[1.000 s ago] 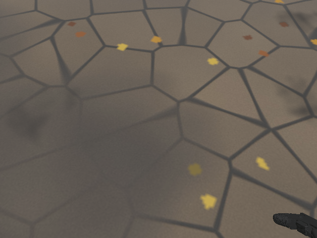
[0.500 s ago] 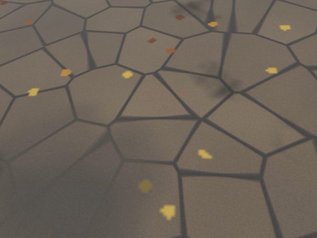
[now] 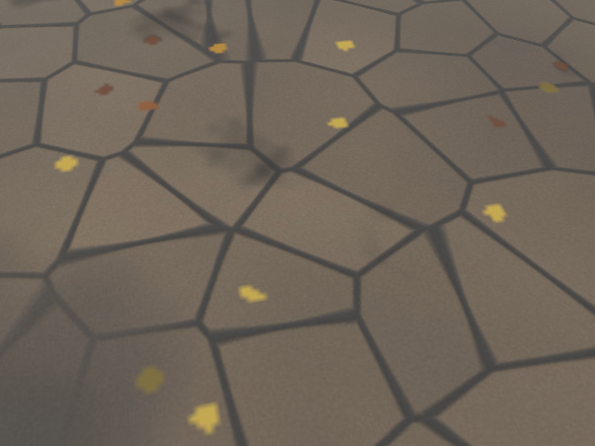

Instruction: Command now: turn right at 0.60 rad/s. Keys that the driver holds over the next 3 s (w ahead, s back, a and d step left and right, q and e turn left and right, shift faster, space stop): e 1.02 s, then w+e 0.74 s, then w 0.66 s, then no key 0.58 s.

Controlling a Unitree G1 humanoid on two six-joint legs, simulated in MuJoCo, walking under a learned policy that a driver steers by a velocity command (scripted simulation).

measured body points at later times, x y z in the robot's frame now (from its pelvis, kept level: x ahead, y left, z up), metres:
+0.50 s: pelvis +0.00 -0.06 +0.00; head +0.03 -0.10 +0.45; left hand +0.23 +0.18 -0.06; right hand +0.07 -0.38 -0.11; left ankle +0.04 +0.10 -0.66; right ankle -0.01 -0.15 -0.74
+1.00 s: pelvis +0.02 -0.03 +0.00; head +0.06 -0.04 +0.45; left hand +0.31 +0.13 -0.10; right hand -0.02 -0.35 -0.09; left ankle +0.08 +0.07 -0.74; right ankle -0.07 -0.14 -0.67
